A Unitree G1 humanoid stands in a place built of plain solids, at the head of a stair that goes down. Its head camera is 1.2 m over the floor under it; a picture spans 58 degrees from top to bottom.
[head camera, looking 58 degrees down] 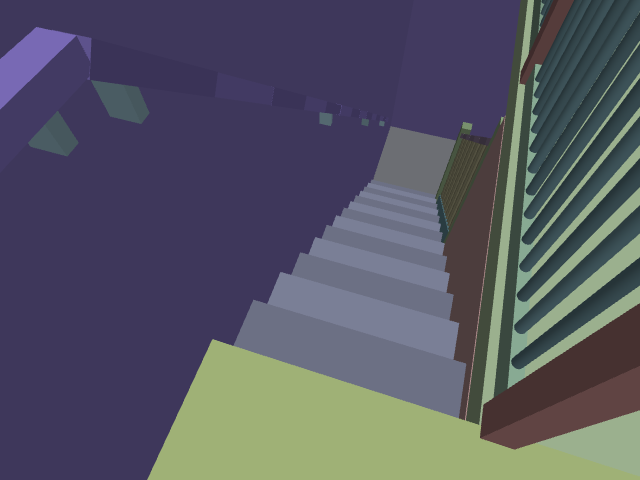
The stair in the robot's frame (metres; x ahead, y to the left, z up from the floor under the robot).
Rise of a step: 0.21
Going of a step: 0.23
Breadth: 0.75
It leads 18 degrees to the right of straight ahead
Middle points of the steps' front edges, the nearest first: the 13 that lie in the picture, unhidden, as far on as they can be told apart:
0.30 -0.05 0.00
0.52 -0.12 -0.21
0.74 -0.19 -0.41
0.95 -0.26 -0.62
1.17 -0.33 -0.82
1.39 -0.40 -1.03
1.61 -0.47 -1.24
1.83 -0.54 -1.44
2.04 -0.61 -1.65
2.26 -0.68 -1.85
2.48 -0.74 -2.06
2.70 -0.81 -2.27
2.92 -0.88 -2.47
